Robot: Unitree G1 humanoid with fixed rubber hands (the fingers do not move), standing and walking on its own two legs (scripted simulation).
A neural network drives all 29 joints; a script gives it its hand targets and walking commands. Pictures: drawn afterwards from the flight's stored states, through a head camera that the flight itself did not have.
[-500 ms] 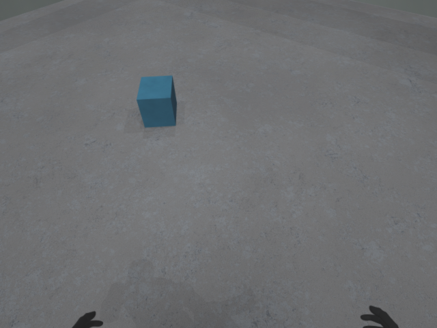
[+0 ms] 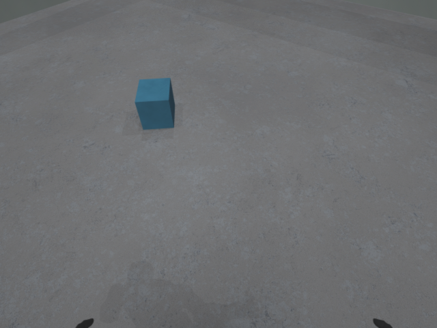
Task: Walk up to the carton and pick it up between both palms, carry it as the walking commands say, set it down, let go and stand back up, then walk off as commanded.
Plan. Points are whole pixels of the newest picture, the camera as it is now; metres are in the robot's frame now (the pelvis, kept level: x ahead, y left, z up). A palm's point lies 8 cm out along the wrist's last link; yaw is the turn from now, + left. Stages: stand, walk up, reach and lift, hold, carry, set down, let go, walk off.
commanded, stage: walk up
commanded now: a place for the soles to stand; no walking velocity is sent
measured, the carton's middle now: (156, 103) +1.58 +0.47 -0.66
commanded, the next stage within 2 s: none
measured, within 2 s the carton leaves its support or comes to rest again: neither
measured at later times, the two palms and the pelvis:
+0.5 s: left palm (16, 325) +0.16 +0.42 -0.12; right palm (358, 295) +0.20 -0.25 -0.10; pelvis +0.10 +0.07 -0.03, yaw +10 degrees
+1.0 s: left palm (9, 291) +0.21 +0.45 -0.11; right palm (278, 162) +0.55 -0.14 -0.10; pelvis +0.31 +0.11 -0.03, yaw +19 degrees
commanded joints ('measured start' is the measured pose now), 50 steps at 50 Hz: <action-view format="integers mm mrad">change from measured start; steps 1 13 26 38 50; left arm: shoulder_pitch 168 -21 71 224 241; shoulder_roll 356 202 303 359 268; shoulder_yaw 149 100 118 136 88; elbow -112 -322 -261 -302 -358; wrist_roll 30 20 11 -1 -26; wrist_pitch -50 -61 -53 -113 -84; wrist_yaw -17 -44 -76 -25 -33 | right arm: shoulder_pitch -93 464 198 168 377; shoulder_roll -260 -431 -375 -314 -377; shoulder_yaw -93 -189 -139 -105 -148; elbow -187 -134 -309 -308 -222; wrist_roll -31 -35 -3 12 -8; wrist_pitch -7 -43 -73 -80 -77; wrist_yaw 63 75 63 60 56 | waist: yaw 98 -203 -32 43 -134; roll -115 450 157 -104 236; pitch -20 -85 69 33 -202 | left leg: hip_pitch -553 253 -293 -638 242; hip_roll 9 222 249 77 128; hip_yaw -28 -421 -369 -136 -181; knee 284 -96 -157 657 120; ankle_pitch -339 -647 -465 -152 -50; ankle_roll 53 142 239 23 162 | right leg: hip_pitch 256 -688 -356 15 -439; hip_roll -265 -1 -82 -360 -118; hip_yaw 305 -188 -40 287 -160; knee -155 727 423 -126 708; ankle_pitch -630 -456 -115 -164 159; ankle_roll -163 -70 -21 -242 -82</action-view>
